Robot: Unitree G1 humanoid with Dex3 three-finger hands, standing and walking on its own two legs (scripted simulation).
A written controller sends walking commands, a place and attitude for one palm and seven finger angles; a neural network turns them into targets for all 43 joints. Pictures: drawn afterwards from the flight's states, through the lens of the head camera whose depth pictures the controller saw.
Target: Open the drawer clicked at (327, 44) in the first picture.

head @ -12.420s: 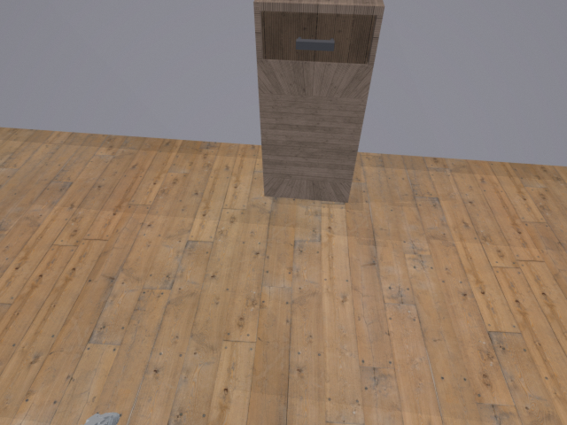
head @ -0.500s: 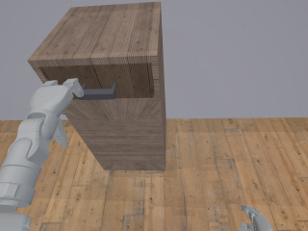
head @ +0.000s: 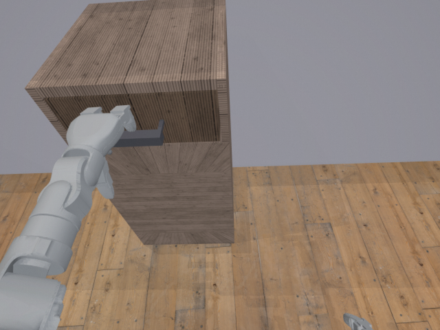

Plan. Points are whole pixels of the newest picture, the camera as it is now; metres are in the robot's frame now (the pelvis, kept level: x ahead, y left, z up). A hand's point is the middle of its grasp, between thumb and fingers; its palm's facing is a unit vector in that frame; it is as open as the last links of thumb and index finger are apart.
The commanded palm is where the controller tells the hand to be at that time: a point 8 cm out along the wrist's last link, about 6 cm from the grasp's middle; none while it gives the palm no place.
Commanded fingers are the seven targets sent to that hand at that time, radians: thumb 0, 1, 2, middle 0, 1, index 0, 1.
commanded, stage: move the hooked fingers above the handle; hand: left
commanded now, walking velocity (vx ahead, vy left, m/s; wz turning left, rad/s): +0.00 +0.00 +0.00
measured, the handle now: (136, 131) +0.53 +0.25 +0.03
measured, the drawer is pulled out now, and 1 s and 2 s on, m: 0.00 0.00 0.00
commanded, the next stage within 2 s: none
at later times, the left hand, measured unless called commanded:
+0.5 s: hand (132, 137) +0.46 +0.22 +0.08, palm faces -0.13 -0.01 -0.99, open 13.8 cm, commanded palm +0.47 +0.23 +0.15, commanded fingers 0.00 -0.50 0.30 -0.30 -1.20 -0.30 -1.20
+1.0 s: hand (112, 133) +0.46 +0.26 +0.09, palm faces -0.13 +0.03 -0.99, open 13.7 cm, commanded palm +0.46 +0.24 +0.14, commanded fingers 0.00 -0.50 0.30 -0.30 -1.20 -0.30 -1.20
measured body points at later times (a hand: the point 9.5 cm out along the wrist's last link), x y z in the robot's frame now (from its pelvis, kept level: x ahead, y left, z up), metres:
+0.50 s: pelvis +0.00 -0.01 -0.01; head +0.07 -0.02 +0.44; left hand +0.46 +0.22 +0.13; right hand +0.06 -0.28 -0.14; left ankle -0.03 +0.09 -0.74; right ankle -0.01 -0.11 -0.74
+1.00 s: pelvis -0.01 -0.02 -0.01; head +0.06 -0.04 +0.44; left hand +0.47 +0.26 +0.14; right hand +0.03 -0.29 -0.14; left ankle -0.03 +0.09 -0.74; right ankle -0.01 -0.11 -0.74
